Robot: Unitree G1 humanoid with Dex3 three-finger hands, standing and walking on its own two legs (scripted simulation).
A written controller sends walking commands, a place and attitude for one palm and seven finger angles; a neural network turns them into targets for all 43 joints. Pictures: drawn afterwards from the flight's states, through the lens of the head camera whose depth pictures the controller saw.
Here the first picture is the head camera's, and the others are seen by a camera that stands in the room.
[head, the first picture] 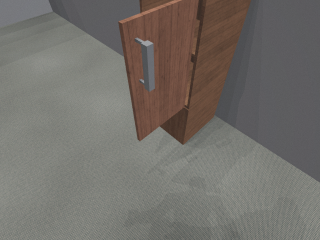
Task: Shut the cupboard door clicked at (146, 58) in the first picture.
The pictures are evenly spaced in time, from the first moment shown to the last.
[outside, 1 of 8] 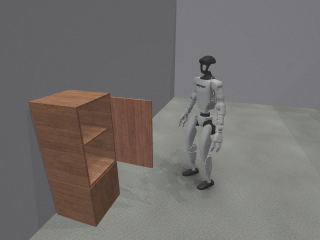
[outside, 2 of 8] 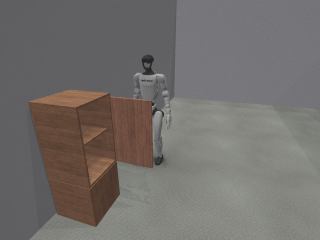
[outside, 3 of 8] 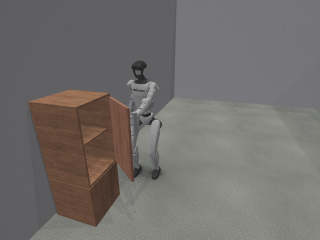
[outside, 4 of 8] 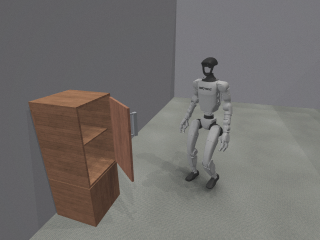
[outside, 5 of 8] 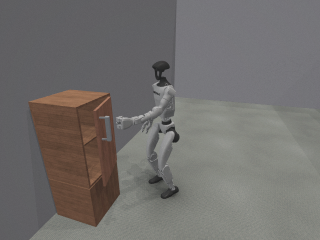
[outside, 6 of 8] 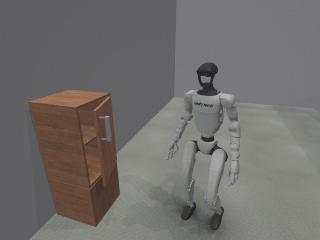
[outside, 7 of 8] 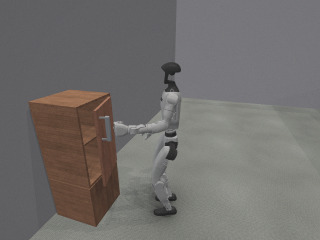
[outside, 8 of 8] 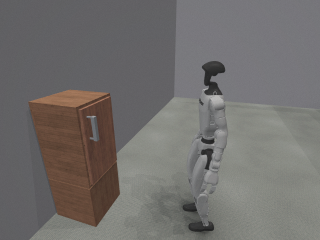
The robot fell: no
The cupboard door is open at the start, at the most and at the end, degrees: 90 90 0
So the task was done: yes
